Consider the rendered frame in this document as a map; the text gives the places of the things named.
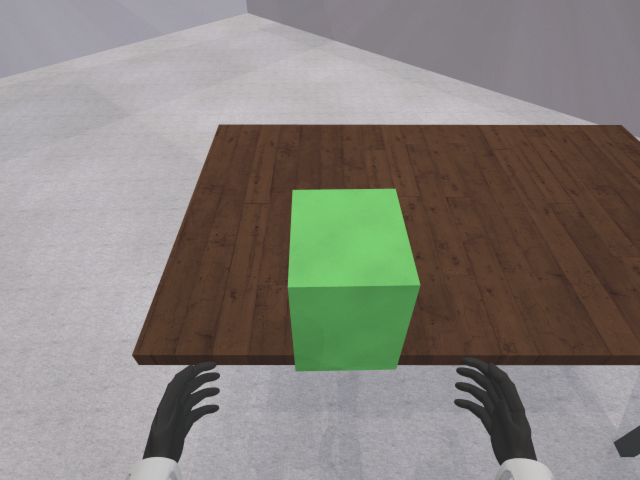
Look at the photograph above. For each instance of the right robot forearm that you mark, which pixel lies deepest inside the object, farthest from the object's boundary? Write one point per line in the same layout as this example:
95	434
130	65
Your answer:
523	469

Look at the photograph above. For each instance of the table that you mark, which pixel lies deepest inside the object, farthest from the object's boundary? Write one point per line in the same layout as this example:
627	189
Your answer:
525	238

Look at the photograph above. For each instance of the left robot forearm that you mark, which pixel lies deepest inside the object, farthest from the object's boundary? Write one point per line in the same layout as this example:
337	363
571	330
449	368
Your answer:
155	468

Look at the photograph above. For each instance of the right robot hand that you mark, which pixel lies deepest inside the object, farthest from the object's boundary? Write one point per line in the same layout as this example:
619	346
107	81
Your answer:
504	414

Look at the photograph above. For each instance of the carton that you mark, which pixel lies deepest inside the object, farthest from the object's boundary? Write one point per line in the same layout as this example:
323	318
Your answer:
352	279

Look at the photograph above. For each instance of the left robot hand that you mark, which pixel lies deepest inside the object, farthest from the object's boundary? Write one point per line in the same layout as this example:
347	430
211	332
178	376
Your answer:
174	417

